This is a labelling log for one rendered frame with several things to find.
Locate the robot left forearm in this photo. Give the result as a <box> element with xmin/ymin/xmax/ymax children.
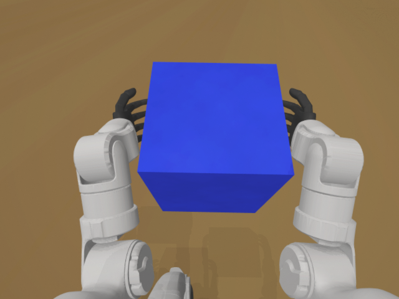
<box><xmin>74</xmin><ymin>118</ymin><xmax>140</xmax><ymax>283</ymax></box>

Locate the right robot hand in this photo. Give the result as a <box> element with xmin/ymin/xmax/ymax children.
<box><xmin>282</xmin><ymin>88</ymin><xmax>316</xmax><ymax>146</ymax></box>

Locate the left robot shin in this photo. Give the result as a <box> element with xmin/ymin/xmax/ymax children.
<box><xmin>170</xmin><ymin>267</ymin><xmax>183</xmax><ymax>273</ymax></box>

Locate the carton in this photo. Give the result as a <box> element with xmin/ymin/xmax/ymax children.
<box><xmin>137</xmin><ymin>62</ymin><xmax>294</xmax><ymax>213</ymax></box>

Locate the left robot hand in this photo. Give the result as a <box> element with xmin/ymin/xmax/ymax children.
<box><xmin>113</xmin><ymin>88</ymin><xmax>148</xmax><ymax>142</ymax></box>

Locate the robot right forearm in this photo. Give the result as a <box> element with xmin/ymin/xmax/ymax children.
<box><xmin>291</xmin><ymin>120</ymin><xmax>364</xmax><ymax>282</ymax></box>

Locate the right robot upper arm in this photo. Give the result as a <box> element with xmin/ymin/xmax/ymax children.
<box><xmin>279</xmin><ymin>242</ymin><xmax>399</xmax><ymax>299</ymax></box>

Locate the robot left thigh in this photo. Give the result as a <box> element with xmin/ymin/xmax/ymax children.
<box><xmin>148</xmin><ymin>272</ymin><xmax>191</xmax><ymax>299</ymax></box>

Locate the left robot upper arm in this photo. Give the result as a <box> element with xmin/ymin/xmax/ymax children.
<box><xmin>54</xmin><ymin>239</ymin><xmax>155</xmax><ymax>299</ymax></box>

